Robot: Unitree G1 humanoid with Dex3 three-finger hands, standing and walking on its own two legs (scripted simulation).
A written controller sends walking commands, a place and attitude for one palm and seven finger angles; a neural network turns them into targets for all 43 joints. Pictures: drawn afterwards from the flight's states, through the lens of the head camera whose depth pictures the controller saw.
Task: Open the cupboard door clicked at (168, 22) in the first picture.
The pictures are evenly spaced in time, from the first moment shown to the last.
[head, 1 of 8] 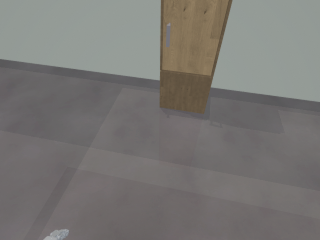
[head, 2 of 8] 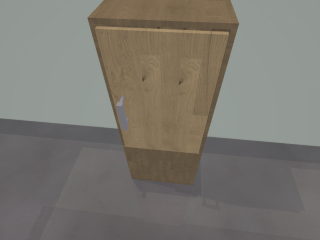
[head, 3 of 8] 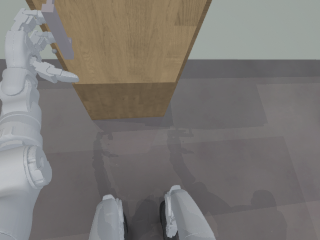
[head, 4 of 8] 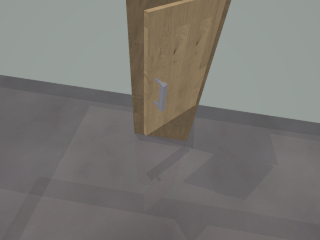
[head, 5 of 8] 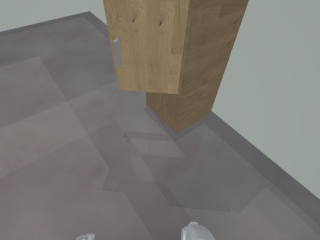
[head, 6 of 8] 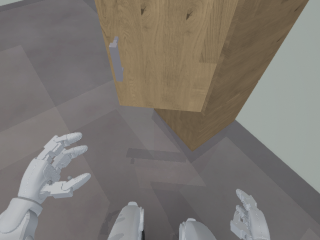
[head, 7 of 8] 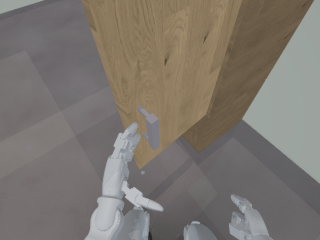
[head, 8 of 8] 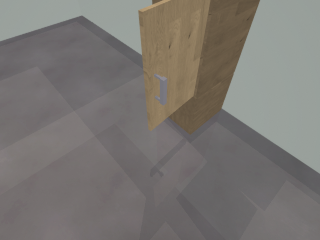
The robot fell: no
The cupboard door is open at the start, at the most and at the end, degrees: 0 94 94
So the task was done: yes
